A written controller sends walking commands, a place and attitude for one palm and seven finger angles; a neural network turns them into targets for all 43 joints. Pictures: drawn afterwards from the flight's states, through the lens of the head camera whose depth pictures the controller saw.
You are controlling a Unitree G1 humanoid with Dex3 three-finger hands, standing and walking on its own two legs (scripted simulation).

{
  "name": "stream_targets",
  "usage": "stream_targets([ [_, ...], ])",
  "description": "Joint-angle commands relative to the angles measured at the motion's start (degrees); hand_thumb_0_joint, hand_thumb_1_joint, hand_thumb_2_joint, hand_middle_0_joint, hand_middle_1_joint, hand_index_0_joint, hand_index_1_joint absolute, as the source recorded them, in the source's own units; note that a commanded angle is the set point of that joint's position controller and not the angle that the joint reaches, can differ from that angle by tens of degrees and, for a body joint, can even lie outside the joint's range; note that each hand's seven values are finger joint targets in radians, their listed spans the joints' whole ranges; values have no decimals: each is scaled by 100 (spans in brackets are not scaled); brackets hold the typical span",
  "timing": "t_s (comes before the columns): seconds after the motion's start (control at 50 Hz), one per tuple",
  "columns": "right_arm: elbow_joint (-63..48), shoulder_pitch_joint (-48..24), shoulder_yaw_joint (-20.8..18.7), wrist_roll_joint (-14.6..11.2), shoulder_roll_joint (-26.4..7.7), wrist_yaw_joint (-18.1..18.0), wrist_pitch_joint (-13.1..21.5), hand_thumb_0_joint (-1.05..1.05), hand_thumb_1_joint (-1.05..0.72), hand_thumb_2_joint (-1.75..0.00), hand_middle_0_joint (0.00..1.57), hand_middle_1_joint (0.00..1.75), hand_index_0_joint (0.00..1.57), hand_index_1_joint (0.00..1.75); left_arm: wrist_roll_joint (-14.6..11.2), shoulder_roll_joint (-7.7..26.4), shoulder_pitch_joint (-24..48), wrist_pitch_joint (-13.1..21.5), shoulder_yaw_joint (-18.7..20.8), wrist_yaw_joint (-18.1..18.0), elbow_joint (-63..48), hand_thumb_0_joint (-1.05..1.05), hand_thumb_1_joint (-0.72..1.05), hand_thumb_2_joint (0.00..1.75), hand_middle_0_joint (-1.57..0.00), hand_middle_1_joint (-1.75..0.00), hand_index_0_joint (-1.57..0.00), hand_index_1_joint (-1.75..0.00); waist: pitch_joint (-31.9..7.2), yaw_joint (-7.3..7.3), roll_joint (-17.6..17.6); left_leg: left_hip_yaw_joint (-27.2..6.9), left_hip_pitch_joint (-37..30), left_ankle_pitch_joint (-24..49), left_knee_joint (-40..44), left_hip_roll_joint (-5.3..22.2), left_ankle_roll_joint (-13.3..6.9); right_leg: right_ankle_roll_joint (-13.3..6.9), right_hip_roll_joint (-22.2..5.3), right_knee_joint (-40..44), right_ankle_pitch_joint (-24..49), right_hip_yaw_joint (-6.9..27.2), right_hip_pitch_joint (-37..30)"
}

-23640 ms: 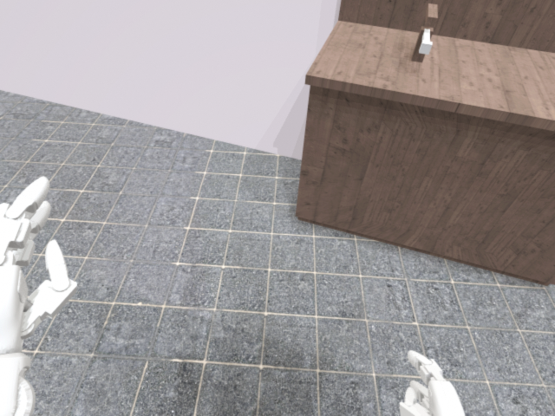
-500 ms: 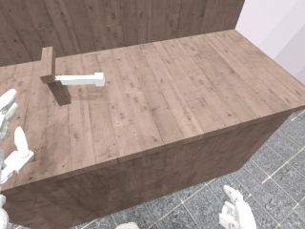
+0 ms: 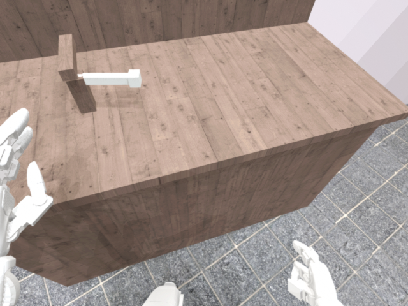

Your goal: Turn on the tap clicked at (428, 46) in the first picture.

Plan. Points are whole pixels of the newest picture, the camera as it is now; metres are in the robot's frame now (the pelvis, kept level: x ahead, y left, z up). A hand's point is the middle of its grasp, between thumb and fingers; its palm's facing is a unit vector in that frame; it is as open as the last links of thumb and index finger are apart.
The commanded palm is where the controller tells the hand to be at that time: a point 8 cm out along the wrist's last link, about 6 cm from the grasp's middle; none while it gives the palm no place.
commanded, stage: step back with the hand held close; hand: left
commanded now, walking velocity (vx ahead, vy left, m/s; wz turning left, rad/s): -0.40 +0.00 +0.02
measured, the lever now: (134, 78) +0.55 +0.21 +0.11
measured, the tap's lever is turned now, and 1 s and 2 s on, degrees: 75 75 75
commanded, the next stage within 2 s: stop stepping back and stand still in 0.10 s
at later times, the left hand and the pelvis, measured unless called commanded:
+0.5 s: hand out of the picture +0.06 +0.24 +0.17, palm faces +0.41 -0.86 -0.32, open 7.4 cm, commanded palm +0.01 +0.28 +0.19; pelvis -0.14 +0.00 -0.01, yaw +2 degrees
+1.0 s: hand out of the picture -0.01 +0.23 +0.17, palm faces +0.40 -0.86 -0.30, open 7.4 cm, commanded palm -0.06 +0.27 +0.19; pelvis -0.22 -0.01 +0.00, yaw +0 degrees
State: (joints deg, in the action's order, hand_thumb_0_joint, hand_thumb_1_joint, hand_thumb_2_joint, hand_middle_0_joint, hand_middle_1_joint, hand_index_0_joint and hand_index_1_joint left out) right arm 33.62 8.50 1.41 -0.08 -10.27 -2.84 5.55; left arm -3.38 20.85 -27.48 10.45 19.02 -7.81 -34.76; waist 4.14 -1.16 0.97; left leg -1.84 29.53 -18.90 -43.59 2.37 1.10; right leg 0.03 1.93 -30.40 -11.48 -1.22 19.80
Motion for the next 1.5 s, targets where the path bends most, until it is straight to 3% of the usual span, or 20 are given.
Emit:
stream_targets([
  [0.0, -933, -456, -217, -4, -424, -106, 141, 0, -90, -90, 20, 30, 20, 30, -44, 1144, 77, 318, 865, -181, -1362, 0, 90, 90, -20, -30, -20, -30, -1368, 181, -972, -183, -239, -1100, -2018, -76, 65, -1115, -2276, 747, 3275, 1461, -250],
  [0.1, -932, -142, -334, -19, -676, -204, 36, 0, -90, -90, 20, 30, 20, 30, -68, 1120, -255, 437, 1034, -239, -1434, 0, 90, 90, -20, -30, -20, -30, -1530, 263, -385, 249, -1431, 547, 1923, 88, -119, -346, -1502, -346, 2161, 754, -352],
  [0.14, -1074, -193, -528, -45, -908, -216, 195, 0, -90, -90, 20, 30, 20, 30, -83, 1118, -187, 515, 1035, -291, -1540, 0, 90, 90, -20, -30, -20, -30, -1412, 197, 1665, -1497, -2256, 3517, 2383, 1943, -890, 187, -262, -2084, -1512, 106, 1215],
  [0.2, -738, 94, -534, 18, -849, -61, 489, 0, -90, -90, 20, 30, 20, 30, -120, 1100, 119, 464, 1087, -209, -1565, 0, 90, 90, -20, -30, -20, -30, -1337, 277, 1306, -1058, -1882, 3804, 1891, 1648, -1086, 218, -192, -3557, -1615, 698, 1354],
  [0.34, -935, -141, -388, -77, -983, -7, 350, 0, -90, -90, 20, 30, 20, 30, 147, 844, 371, 50, 616, -133, -799, 0, 90, 90, -20, -30, -20, -30, -733, 152, 425, -128, 49, -2068, 1056, 407, -397, -51, -121, 356, -555, -183, -1134],
  [0.4, -579, -106, -372, -114, -692, -28, 247, 0, -90, -90, 20, 30, 20, 30, -19, 954, 733, -11, 640, -60, -443, 0, 90, 90, -20, -30, -20, -30, -774, 248, -2086, 107, -369, -733, -3055, -342, -106, -1030, -1981, 2079, -2401, 2603, 654],
  [0.54, -489, -160, -181, -68, -719, -236, 279, 0, -90, -90, 20, 30, 20, 30, 25, 1058, 802, -123, 655, -225, -989, 0, 90, 90, -20, -30, -20, -30, -844, 321, 50, 486, -1885, -951, 1620, -143, -477, -543, -1033, 121, -2519, 633, 1011],
  [0.58, -713, -141, -312, -57, -958, -225, 394, 0, -90, -90, 20, 30, 20, 30, 148, 1172, 1275, 36, 774, -284, -1401, 0, 90, 90, -20, -30, -20, -30, -665, 295, 2308, -2325, -1482, -1860, 3427, 1552, -1353, 44, 240, -3590, -1877, -281, 1632],
  [0.66, -351, -182, -242, -122, -713, 9, 491, 0, -90, -90, 20, 30, 20, 30, 180, 1018, 699, 97, 678, -159, -448, 0, 90, 90, -20, -30, -20, -30, -36, 238, 750, -2052, -780, -1866, 3092, 1447, -1390, -20, -475, -3815, -955, 430, 2025],
  [0.8, -594, -97, -299, -25, -920, -107, 345, 0, -90, -90, 20, 30, 20, 30, 115, 736, 426, 10, 476, -73, -230, 0, 90, 90, -20, -30, -20, -30, -677, 15, 495, -334, 32, -1796, 1388, 483, -648, -227, 21, 643, -780, -605, -1687],
  [0.84, -664, -92, -346, -59, -755, -77, 298, 0, -90, -90, 20, 30, 20, 30, 194, 992, 652, 33, 532, -23, -216, 0, 90, 90, -20, -30, -20, -30, -877, 69, -1596, 307, 999, -1044, -2058, -309, -388, -1056, -1894, 1637, -932, 2143, -1871],
  [0.86, -690, -240, -326, -88, -676, -90, 381, 0, -90, -90, 20, 30, 20, 30, 89, 1182, 1366, 144, 678, -58, -790, 0, 90, 90, -20, -30, -20, -30, -798, 158, -1630, 45, 1073, -708, -2854, -140, -265, -1400, -2484, 2009, -1508, 2946, -1195],
  [0.98, -440, -309, -227, -20, -662, -273, 327, 0, -90, -90, 20, 30, 20, 30, 58, 1023, 1155, 73, 495, -183, -1015, 0, 90, 90, -20, -30, -20, -30, -560, 293, 122, 434, -2178, -526, 890, 3, -389, -734, -1296, 661, -2838, 620, 1287],
  [1.02, -629, -286, -274, 29, -964, -300, 415, 0, -90, -90, 20, 30, 20, 30, 11, 901, 1188, 122, 540, -289, -1255, 0, 90, 90, -20, -30, -20, -30, -459, 251, 2150, -1760, -1708, -2192, 2853, 1030, -912, -160, -140, -1275, -2184, -179, 1114],
  [1.06, -625, -123, -320, -48, -794, -259, 462, 0, -90, -90, 20, 30, 20, 30, 34, 941, 966, 94, 645, -292, -841, 0, 90, 90, -20, -30, -20, -30, -578, 286, 1366, -2241, -996, -2128, 3284, 1260, -1069, 21, -22, -2401, -1707, 85, 525],
  [1.14, -653, -324, -227, -42, -767, -92, 478, 0, -90, -90, 20, 30, 20, 30, 110, 820, 298, 80, 603, -166, -418, 0, 90, 90, -20, -30, -20, -30, -391, 79, 728, -748, -156, -1437, 2220, 518, -608, -2, -122, 443, -604, -112, -1244],
  [1.2, -590, -216, -332, -21, -692, -30, 392, 0, -90, -90, 20, 30, 20, 30, 62, 925, 400, 148, 633, -89, -497, 0, 90, 90, -20, -30, -20, -30, -592, 134, -1496, 121, -456, -484, -638, -246, -208, -837, -1737, 2006, -1882, 2277, -423],
  [1.26, -558, -266, -265, -39, -648, -49, 355, 0, -90, -90, 20, 30, 20, 30, -6, 934, 625, 128, 615, -151, -803, 0, 90, 90, -20, -30, -20, -30, -643, 236, -591, -140, -967, -209, 186, 82, -272, -951, -1833, 1520, -638, 1807, -391],
  [1.34, -668, -414, -304, 3, -844, -235, 405, 0, -90, -90, 20, 30, 20, 30, 14, 794, 658, 184, 486, -289, -672, 0, 90, 90, -20, -30, -20, -30, -730, 136, 419, -736, -1904, 437, 2215, 513, -515, -182, -578, 599, -385, 548, -344],
  [1.48, -673, -398, -292, -12, -798, -185, 466, 0, -90, -90, 20, 30, 20, 30, 66, 737, 558, 183, 444, -225, -595, 0, 90, 90, -20, -30, -20, -30, -997, 85, 58, -414, -1624, 858, 1967, 270, -391, -117, -589, 771, 402, 467, -1131],
])
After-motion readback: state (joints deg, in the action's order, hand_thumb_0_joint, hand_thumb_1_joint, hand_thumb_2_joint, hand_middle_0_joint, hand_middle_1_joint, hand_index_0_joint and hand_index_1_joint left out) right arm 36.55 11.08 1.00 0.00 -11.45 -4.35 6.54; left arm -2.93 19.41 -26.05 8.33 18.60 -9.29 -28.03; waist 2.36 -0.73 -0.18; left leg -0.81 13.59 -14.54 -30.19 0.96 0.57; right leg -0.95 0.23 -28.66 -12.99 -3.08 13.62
